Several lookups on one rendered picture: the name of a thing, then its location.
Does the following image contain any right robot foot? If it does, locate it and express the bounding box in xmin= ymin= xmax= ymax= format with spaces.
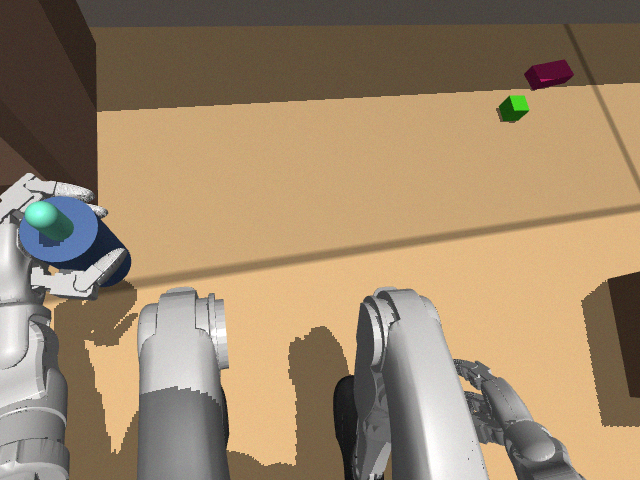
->
xmin=333 ymin=375 xmax=384 ymax=480

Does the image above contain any left robot hand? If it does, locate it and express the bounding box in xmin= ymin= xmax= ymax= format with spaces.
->
xmin=0 ymin=173 xmax=127 ymax=305

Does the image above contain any left robot arm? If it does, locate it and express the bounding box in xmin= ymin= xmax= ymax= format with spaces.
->
xmin=0 ymin=302 xmax=70 ymax=480

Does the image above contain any right robot arm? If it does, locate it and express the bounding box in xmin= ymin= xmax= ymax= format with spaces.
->
xmin=503 ymin=421 xmax=586 ymax=480

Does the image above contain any right robot hand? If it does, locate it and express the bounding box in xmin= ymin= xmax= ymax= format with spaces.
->
xmin=453 ymin=359 xmax=534 ymax=446

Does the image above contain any bookshelf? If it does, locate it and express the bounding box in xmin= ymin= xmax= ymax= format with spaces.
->
xmin=0 ymin=0 xmax=98 ymax=205

